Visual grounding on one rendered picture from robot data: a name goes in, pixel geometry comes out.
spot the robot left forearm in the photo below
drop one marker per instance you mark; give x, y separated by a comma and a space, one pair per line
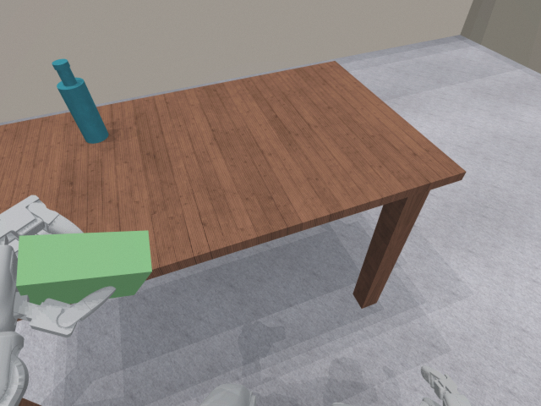
14, 375

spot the robot left hand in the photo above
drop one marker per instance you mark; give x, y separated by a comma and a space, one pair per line
31, 217

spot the table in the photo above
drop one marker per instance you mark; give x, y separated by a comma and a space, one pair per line
220, 168

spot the sponge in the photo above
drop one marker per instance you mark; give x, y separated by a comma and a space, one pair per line
68, 267

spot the robot left thigh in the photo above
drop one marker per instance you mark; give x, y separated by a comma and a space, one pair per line
230, 395

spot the robot right hand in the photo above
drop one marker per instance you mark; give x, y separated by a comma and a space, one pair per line
444, 387

